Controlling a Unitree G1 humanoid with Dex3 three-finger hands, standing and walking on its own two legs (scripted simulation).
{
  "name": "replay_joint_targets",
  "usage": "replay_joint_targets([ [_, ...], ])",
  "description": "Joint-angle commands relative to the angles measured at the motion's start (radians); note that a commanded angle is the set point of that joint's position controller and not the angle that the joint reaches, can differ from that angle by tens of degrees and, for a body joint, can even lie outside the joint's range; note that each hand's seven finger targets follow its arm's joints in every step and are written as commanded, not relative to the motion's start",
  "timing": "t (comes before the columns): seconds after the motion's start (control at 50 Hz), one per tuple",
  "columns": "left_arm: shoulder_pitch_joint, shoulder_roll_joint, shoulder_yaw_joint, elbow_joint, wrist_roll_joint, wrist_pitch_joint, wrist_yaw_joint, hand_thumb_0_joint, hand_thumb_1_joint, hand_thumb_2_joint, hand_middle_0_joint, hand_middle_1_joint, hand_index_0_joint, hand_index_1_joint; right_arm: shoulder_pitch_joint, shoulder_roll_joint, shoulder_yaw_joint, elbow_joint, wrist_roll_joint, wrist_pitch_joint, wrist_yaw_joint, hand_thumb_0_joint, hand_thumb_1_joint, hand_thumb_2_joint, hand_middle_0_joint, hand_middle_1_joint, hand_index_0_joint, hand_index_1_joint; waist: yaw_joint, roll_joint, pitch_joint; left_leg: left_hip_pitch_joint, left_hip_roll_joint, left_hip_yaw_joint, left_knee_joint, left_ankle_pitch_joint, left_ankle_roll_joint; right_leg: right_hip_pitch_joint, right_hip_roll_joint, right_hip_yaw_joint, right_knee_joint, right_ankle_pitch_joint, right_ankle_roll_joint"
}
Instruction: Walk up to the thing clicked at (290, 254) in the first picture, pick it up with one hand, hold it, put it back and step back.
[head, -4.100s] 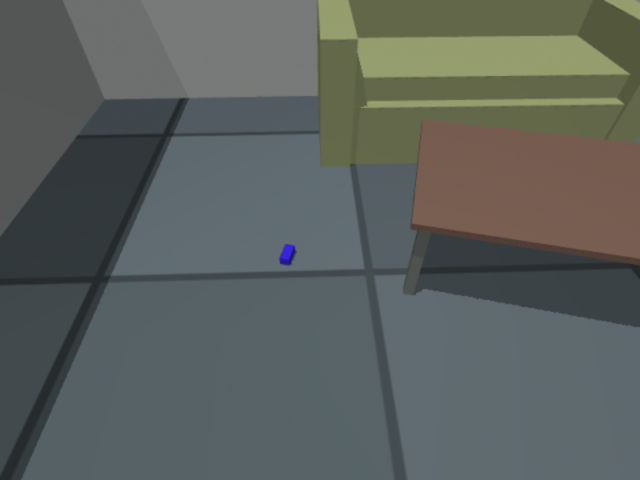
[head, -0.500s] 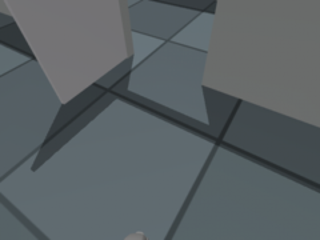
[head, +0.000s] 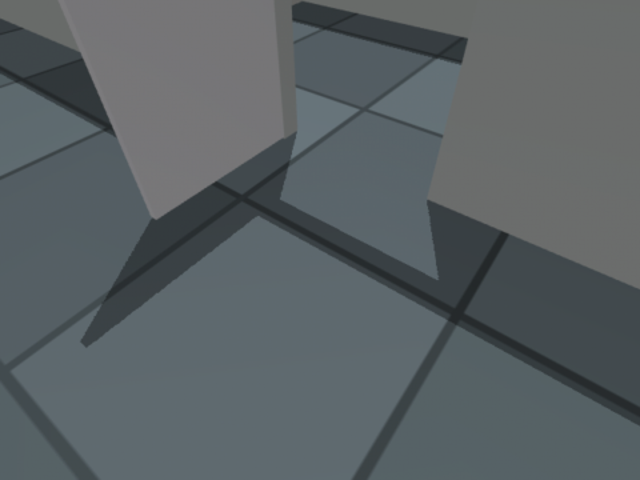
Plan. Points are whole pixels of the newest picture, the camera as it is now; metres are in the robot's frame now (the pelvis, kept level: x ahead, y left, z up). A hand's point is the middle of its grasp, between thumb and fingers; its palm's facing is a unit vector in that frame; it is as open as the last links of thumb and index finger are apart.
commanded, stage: walk up
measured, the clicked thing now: out of the picture -0.49 -1.00 -0.74
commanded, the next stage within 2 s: stand in 0.54 s
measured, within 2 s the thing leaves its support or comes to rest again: neither
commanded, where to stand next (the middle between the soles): +0.09 -0.02 m, yaw -1 degrees
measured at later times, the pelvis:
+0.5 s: pelvis +0.02 -0.01 +0.02, yaw +2 degrees
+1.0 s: pelvis +0.01 -0.02 +0.03, yaw +0 degrees
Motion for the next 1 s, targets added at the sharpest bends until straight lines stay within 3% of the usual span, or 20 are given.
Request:
replay_joint_targets([
  [0.0, -0.068, 0.216, 0.054, -0.043, -0.01, -0.03, 0.017, 0.0, 0.9, 0.9, -0.2, -0.3, -0.2, -0.3, -0.075, -0.231, -0.041, -0.039, 0.006, -0.036, -0.012, 0.0, -0.9, -0.9, 0.2, 0.3, 0.2, 0.3, 0.006, -0.006, -0.043, -0.02, 0.171, -0.262, -0.227, -0.006, 0.084, 0.053, -0.008, 0.072, -0.16, -0.036, -0.066],
  [0.06, -0.075, 0.231, 0.053, -0.012, -0.014, -0.041, 0.024, 0.0, 0.9, 0.9, -0.2, -0.3, -0.2, -0.3, -0.088, -0.2, -0.025, -0.004, 0.011, -0.032, -0.014, 0.0, -0.9, -0.9, 0.2, 0.3, 0.2, 0.3, 0.002, 0.026, -0.074, 0.017, 0.104, -0.13, -0.156, 0.23, 0.035, 0.126, -0.071, 0.095, -0.223, 0.184, -0.096],
  [0.1, -0.1, 0.237, 0.051, -0.003, -0.019, -0.04, 0.026, 0.0, 0.9, 0.9, -0.2, -0.3, -0.2, -0.3, -0.08, -0.201, -0.025, 0.019, 0.011, -0.031, -0.018, 0.0, -0.9, -0.9, 0.2, 0.3, 0.2, 0.3, -0.01, 0.034, -0.107, 0.069, 0.099, -0.116, -0.156, 0.286, 0.029, 0.131, -0.082, 0.085, -0.224, 0.253, -0.098],
  [0.14, -0.113, 0.223, 0.047, 0.013, -0.022, -0.034, 0.028, 0.0, 0.9, 0.9, -0.2, -0.3, -0.2, -0.3, -0.093, -0.202, -0.024, 0.034, 0.013, -0.03, -0.019, 0.0, -0.9, -0.9, 0.2, 0.3, 0.2, 0.3, -0.004, 0.049, -0.125, 0.091, 0.122, -0.136, -0.18, 0.328, 0.038, 0.147, -0.065, 0.052, -0.216, 0.251, -0.085],
  [0.2, -0.143, 0.212, 0.042, 0.035, -0.019, -0.025, 0.027, 0.0, 0.9, 0.9, -0.2, -0.3, -0.2, -0.3, -0.125, -0.203, -0.019, 0.049, 0.014, -0.024, -0.019, 0.0, -0.9, -0.9, 0.2, 0.3, 0.2, 0.3, 0.001, 0.041, -0.106, 0.069, 0.138, -0.16, -0.227, 0.289, 0.045, 0.169, -0.047, 0.04, -0.244, 0.179, -0.07],
  [0.26, -0.168, 0.212, 0.041, 0.063, -0.016, -0.024, 0.026, 0.0, 0.9, 0.9, -0.2, -0.3, -0.2, -0.3, -0.141, -0.194, -0.015, 0.069, 0.013, -0.019, -0.019, 0.0, -0.9, -0.9, 0.2, 0.3, 0.2, 0.3, -0.004, 0.029, -0.088, 0.051, 0.128, -0.149, -0.249, 0.26, 0.033, 0.193, -0.054, 0.044, -0.285, 0.161, -0.069],
  [0.42, -0.199, 0.204, 0.041, 0.104, -0.014, -0.022, 0.023, 0.0, 0.9, 0.9, -0.2, -0.3, -0.2, -0.3, -0.172, -0.193, -0.009, 0.102, 0.009, -0.017, -0.017, 0.0, -0.9, -0.9, 0.2, 0.3, 0.2, 0.3, -0.005, 0.03, -0.105, 0.104, 0.131, -0.141, -0.3, 0.296, 0.023, 0.223, -0.056, 0.034, -0.325, 0.169, -0.052],
  [0.46, -0.212, 0.204, 0.043, 0.111, -0.012, -0.02, 0.023, 0.0, 0.9, 0.9, -0.2, -0.3, -0.2, -0.3, -0.178, -0.197, -0.01, 0.108, 0.007, -0.015, -0.017, 0.0, -0.9, -0.9, 0.2, 0.3, 0.2, 0.3, -0.01, 0.027, -0.094, 0.091, 0.129, -0.142, -0.314, 0.261, 0.022, 0.227, -0.055, 0.033, -0.336, 0.156, -0.049],
  [0.5, -0.198, 0.201, 0.046, 0.12, -0.01, -0.021, 0.023, 0.0, 0.9, 0.9, -0.2, -0.3, -0.2, -0.3, -0.189, -0.195, -0.01, 0.11, 0.008, -0.014, -0.017, 0.0, -0.9, -0.9, 0.2, 0.3, 0.2, 0.3, -0.004, 0.021, -0.104, 0.115, 0.132, -0.138, -0.306, 0.3, 0.022, 0.228, -0.056, 0.028, -0.341, 0.165, -0.049],
  [0.52, -0.212, 0.198, 0.037, 0.121, -0.013, -0.021, 0.027, 0.0, 0.9, 0.9, -0.2, -0.3, -0.2, -0.3, -0.213, -0.176, -0.013, 0.102, 0.009, -0.01, -0.018, 0.0, -0.9, -0.9, 0.2, 0.3, 0.2, 0.3, -0.009, 0.014, -0.076, 0.142, 0.143, -0.121, -0.311, 0.361, 0.007, 0.197, -0.065, 0.061, -0.361, 0.229, -0.049],
  [0.56, -0.21, 0.194, 0.036, 0.126, -0.015, -0.024, 0.031, 0.0, 0.9, 0.9, -0.2, -0.3, -0.2, -0.3, -0.2, -0.173, -0.013, 0.109, 0.01, -0.008, -0.017, 0.0, -0.9, -0.9, 0.2, 0.3, 0.2, 0.3, -0.012, 0.019, -0.103, 0.163, 0.151, -0.118, -0.311, 0.408, 0.002, 0.225, -0.067, 0.056, -0.359, 0.276, -0.047],
  [0.66, -0.205, 0.204, 0.038, 0.134, -0.013, -0.028, 0.032, 0.0, 0.9, 0.9, -0.2, -0.3, -0.2, -0.3, -0.211, -0.167, -0.016, 0.113, 0.01, 0.001, -0.013, 0.0, -0.9, -0.9, 0.2, 0.3, 0.2, 0.3, -0.013, -0.01, -0.109, 0.191, 0.148, -0.1, -0.339, 0.341, -0.003, 0.221, -0.067, 0.07, -0.383, 0.262, -0.044],
  [0.72, -0.202, 0.196, 0.036, 0.142, -0.011, -0.025, 0.032, 0.0, 0.9, 0.9, -0.2, -0.3, -0.2, -0.3, -0.218, -0.169, -0.017, 0.116, 0.008, 0.006, -0.013, 0.0, -0.9, -0.9, 0.2, 0.3, 0.2, 0.3, -0.015, 0.015, -0.096, 0.174, 0.145, -0.096, -0.359, 0.257, -0.003, 0.214, -0.064, 0.078, -0.4, 0.19, -0.044],
  [0.84, -0.19, 0.201, 0.036, 0.143, -0.01, -0.026, 0.034, 0.0, 0.9, 0.9, -0.2, -0.3, -0.2, -0.3, -0.217, -0.158, -0.016, 0.119, 0.007, 0.005, -0.009, 0.0, -0.9, -0.9, 0.2, 0.3, 0.2, 0.3, -0.013, -0.005, -0.096, 0.181, 0.147, -0.093, -0.366, 0.271, -0.007, 0.212, -0.063, 0.08, -0.403, 0.204, -0.044],
  [0.88, -0.185, 0.191, 0.033, 0.143, -0.009, -0.025, 0.033, 0.0, 0.9, 0.9, -0.2, -0.3, -0.2, -0.3, -0.207, -0.154, -0.014, 0.123, 0.005, 0.007, -0.008, 0.0, -0.9, -0.9, 0.2, 0.3, 0.2, 0.3, -0.014, -0.002, -0.064, 0.162, 0.142, -0.093, -0.378, 0.225, -0.01, 0.188, -0.057, 0.082, -0.417, 0.152, -0.041],
  [0.98, -0.177, 0.194, 0.036, 0.137, -0.009, -0.022, 0.032, 0.0, 0.9, 0.9, -0.2, -0.3, -0.2, -0.3, -0.194, -0.162, -0.017, 0.125, 0.005, 0.005, -0.008, 0.0, -0.9, -0.9, 0.2, 0.3, 0.2, 0.3, -0.012, 0.016, -0.093, 0.169, 0.146, -0.088, -0.371, 0.212, -0.008, 0.205, -0.061, 0.092, -0.41, 0.157, -0.047],
])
